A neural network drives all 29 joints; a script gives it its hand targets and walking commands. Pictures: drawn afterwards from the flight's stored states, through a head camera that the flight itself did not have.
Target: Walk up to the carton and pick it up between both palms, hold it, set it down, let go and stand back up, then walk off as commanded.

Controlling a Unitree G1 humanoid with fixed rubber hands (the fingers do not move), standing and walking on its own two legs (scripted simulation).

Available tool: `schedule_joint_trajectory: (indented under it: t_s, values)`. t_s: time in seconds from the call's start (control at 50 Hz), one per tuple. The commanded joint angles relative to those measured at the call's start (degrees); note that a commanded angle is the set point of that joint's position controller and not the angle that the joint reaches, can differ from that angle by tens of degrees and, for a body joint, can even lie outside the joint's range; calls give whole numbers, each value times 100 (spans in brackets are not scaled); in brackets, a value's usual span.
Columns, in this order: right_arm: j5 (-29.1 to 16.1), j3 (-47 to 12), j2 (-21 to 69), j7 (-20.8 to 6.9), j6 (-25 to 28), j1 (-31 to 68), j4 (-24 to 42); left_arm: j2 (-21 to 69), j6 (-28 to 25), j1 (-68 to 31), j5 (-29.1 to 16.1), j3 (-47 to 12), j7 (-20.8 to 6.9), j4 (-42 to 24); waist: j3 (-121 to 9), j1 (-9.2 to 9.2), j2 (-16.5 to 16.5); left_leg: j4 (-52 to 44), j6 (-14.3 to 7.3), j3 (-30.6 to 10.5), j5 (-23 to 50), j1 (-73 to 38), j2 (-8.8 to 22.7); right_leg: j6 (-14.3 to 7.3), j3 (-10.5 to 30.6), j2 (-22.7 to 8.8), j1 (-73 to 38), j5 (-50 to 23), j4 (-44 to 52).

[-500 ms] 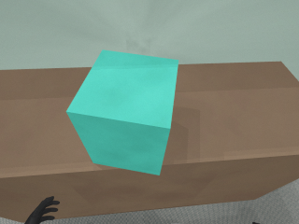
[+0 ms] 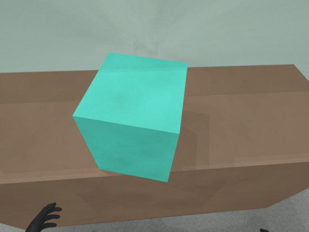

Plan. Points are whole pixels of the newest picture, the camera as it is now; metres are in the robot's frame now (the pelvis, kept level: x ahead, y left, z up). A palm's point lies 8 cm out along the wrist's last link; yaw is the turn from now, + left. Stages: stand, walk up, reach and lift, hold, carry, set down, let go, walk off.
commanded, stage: walk up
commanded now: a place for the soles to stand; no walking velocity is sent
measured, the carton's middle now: (139, 120) +0.38 +0.04 +0.07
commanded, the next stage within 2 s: none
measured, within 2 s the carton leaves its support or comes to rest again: neither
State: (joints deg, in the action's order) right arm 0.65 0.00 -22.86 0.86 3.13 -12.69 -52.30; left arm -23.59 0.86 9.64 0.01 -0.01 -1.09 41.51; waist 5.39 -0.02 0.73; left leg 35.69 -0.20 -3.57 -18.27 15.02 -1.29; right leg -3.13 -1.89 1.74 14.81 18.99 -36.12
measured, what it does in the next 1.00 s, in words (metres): stands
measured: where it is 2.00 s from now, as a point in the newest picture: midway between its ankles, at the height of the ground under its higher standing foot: outside the picture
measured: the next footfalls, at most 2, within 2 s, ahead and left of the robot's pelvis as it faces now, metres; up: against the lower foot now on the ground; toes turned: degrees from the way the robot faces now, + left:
none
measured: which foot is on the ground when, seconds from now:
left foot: down 0.00-1.00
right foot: down 0.00-1.00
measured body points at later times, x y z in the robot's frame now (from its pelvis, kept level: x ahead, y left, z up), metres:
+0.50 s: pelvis +0.00 +0.00 +0.00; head +0.02 +0.00 +0.45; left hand +0.14 +0.30 -0.09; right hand +0.08 -0.32 -0.11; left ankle +0.01 +0.13 -0.73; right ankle +0.01 -0.09 -0.73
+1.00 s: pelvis -0.01 -0.01 +0.00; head +0.01 -0.01 +0.45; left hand +0.13 +0.30 -0.09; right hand +0.08 -0.33 -0.11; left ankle +0.01 +0.13 -0.72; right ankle +0.01 -0.09 -0.73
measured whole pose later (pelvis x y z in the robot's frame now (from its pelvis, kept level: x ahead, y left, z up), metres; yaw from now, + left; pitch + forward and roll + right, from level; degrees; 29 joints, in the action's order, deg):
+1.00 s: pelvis -0.01 -0.01 +0.00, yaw +0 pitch -3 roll +1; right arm 0.6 0.0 -23.3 0.9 1.7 -12.1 -52.3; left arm -23.6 0.7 9.6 0.0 0.0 -1.1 41.5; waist 5.5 0.0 0.5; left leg 37.5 -0.2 -4.0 -25.7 15.0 -1.4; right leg -3.6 -2.2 1.8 14.0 18.4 -35.5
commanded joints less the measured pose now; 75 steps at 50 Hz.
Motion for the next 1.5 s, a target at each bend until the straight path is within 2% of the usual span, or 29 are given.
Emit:
schedule_joint_trajectory:
  t_s: [0.0, 0.04, 0.1, 0.18, 0.24, 0.32, 0.36, 0.42, 0.46, 0.5, 0.58, 0.64, 0.72, 0.76, 0.8, 0.82, 0.86, 0.9, 0.96, 1.0, 1.04, 1.08, 1.12, 1.16, 1.22, 1.26, 1.32, 1.4, 1.48]
  values:
    - [-35, 384, -1469, 87, 95, 214, 338, -1233, -149, -202, 105, 526, 60, 73, -647, 183, 4, -582, -661, -1310, 1665, 555, 852, -83, 822, -833, -949, -886, 812]
    - [-51, 359, -1207, 93, 59, 189, 402, -1238, -187, -294, 140, 517, 15, -17, -676, 59, 163, -20, -307, -446, 1054, 535, 185, -565, 1195, -1221, -791, -907, 1192]
    - [-45, 362, -1126, 98, 37, 40, 364, -1224, -123, -363, 97, 480, 41, 63, -583, 16, 355, 15, -187, -59, 762, 166, 161, -724, 1134, -1509, -445, -884, 1315]
    - [36, 436, -1520, 90, 126, -156, 305, -1076, -81, -488, 60, 506, 32, -63, -524, 1, -464, -879, -738, -1445, 1761, 163, 940, -38, 438, -561, -271, -610, 165]
    - [18, 442, -1563, 106, 119, 89, 397, -1111, -78, -276, 146, 502, 47, 29, -402, 110, -655, -1064, -1084, -2120, 1691, 447, 1332, -33, 591, -447, -367, -130, 153]
    - [-68, 318, -1190, 102, 54, 374, 440, -1296, -203, -30, 120, 539, 22, 132, -658, 215, 117, 253, -201, -365, 808, 648, 73, -661, 1419, -1431, -813, -783, 1458]
    - [-52, 329, -1159, 108, -2, 21, 356, -1309, -156, -366, 125, 524, 27, -1, -416, 26, 426, 315, -129, 114, -206, 391, 26, -855, 1442, -1747, -503, -814, 1633]
    - [15, 395, -1349, 79, 98, -392, 208, -1130, -126, -715, 98, 482, 21, -39, -593, -245, 222, -577, -285, -399, 1122, -189, 282, -412, 902, -1310, -203, -989, 1015]
    - [29, 405, -1547, 78, 159, -200, 242, -1101, -84, -631, 62, 485, 27, -67, -634, -80, -502, -967, -815, -1738, 2005, -80, 1086, 32, 417, -584, -279, -571, 105]
    - [-17, 455, -1632, 121, 134, -76, 388, -1078, -91, -424, 84, 462, 41, -56, -714, 40, -412, -937, -1177, -2168, 2178, 17, 1375, 14, 573, -437, -313, -203, 156]
    - [-69, 351, -1174, 100, 24, 255, 405, -1301, -199, -93, 128, 528, 45, 201, -532, 113, -7, 277, -148, -195, 1114, 750, 57, -646, 1320, -1429, -1056, -1420, 1409]
    - [-27, 348, -1123, 102, 25, -116, 356, -1236, -172, -307, 89, 495, 64, 67, -661, -1, 349, 128, -123, 43, 393, 189, 107, -879, 1212, -1754, -656, -1826, 1255]
    - [59, 434, -1544, 97, 123, -291, 281, -1102, -99, -660, 46, 505, 29, -124, -511, -109, -109, -940, -827, -1658, 1930, -57, 1056, 9, 392, -550, -141, -575, 34]
    - [1, 489, -1658, 124, 153, -130, 340, -991, -46, -365, 63, 449, 50, 11, -461, -34, -767, -1348, -1365, -2628, 1864, 62, 1618, 71, 499, -196, 12, 539, -321]
    - [40, 406, -1671, 129, 105, 140, 389, -960, -77, -208, 78, 487, 35, -46, -411, 142, -975, -1195, -1349, -2286, 1984, 283, 1616, 37, 520, -338, -210, 785, 62]
    - [57, 391, -1517, 129, 71, 394, 412, -996, -115, 26, 90, 529, 17, 113, -555, 308, -602, -949, -1003, -1868, 1752, 508, 1309, -8, 576, -461, -648, 290, 584]
    - [-95, 295, -1096, 60, 2, 426, 575, -1336, -240, 147, 166, 579, 42, 211, -630, 259, 344, 190, -273, -637, 754, 1015, 230, -456, 1695, -1396, -1204, -519, 1660]
    - [-42, 361, -1216, 100, -55, 37, 335, -1305, -249, -127, 142, 580, 28, 61, -421, 65, 236, 895, -71, -34, -1323, 935, 3, -884, 2153, -2169, -917, -1139, 1846]
    - [-52, 382, -1176, 76, -42, -159, 274, -1182, -267, -294, 139, 492, 88, 25, -420, -35, 426, 1004, -66, 113, -985, 610, 122, -970, 1616, -2043, -650, -2264, 1663]
    - [-53, 367, -1086, 70, 23, -432, 223, -1180, -207, -559, 137, 472, 74, -64, -539, -137, 694, -150, -114, 285, -168, -2, 186, -671, 1037, -1623, -483, -2293, 1271]
    - [14, 446, -1429, 93, 128, -440, 247, -1055, -162, -631, 87, 443, 44, -134, -617, -196, 210, -823, -299, -745, 2040, -428, 585, -144, 529, -972, -218, -1966, 550]
    - [53, 437, -1671, 112, 168, -224, 320, -1030, -75, -340, 59, 505, 27, -102, -552, 58, -378, -1189, -1142, -2272, 1873, -136, 1569, 131, 322, -313, 197, 492, -279]
    - [20, 521, -1775, 127, 83, 36, 379, -1036, -64, -200, 104, 526, 28, 44, -512, 48, -620, -1237, -1408, -2406, 1410, 50, 1643, 110, 425, -274, -22, 921, -247]
    - [26, 418, -1587, 112, 53, 238, 412, -962, -117, -127, 93, 499, 20, 86, -390, 183, -498, -1222, -1047, -2066, 1250, 617, 1331, -31, 511, -373, -391, 421, 379]
    - [-21, 358, -1159, 52, -19, 290, 369, -1368, -241, -33, 160, 620, 31, 177, -430, 154, 271, 265, -225, -382, 145, 1008, -11, -567, 1755, -1543, -944, 299, 1869]
    - [-19, 396, -1128, 68, -28, -83, 260, -1367, -239, -413, 156, 547, 37, 47, -406, -15, 239, 453, -142, -23, -870, 495, 65, -929, 1902, -2033, -460, 43, 1862]
    - [29, 398, -1241, 65, 85, -254, 265, -1158, -205, -555, 137, 460, 23, 70, -572, -133, 408, -576, -252, -281, 1050, -244, 311, -490, 958, -1351, -274, -816, 1134]
    - [4, 437, -1658, 100, 131, 29, 334, -1141, -111, -384, 65, 528, 45, 11, -541, 79, -357, -842, -1007, -1974, 1861, 251, 1152, 14, 434, -499, -315, -283, 38]
    - [-4, 345, -1286, 66, 56, 341, 450, -1207, -196, -174, 146, 525, 15, 125, -371, 142, -41, -528, -399, -1001, 709, 901, 436, -399, 1183, -1047, -802, -61, 1261]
